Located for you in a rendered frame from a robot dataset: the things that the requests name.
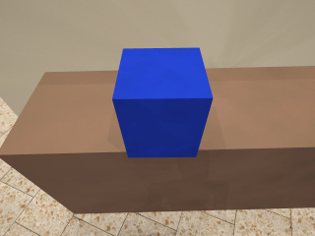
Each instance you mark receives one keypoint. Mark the carton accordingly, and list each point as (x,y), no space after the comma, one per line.
(162,99)

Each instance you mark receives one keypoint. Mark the pedestal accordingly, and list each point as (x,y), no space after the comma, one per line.
(257,150)

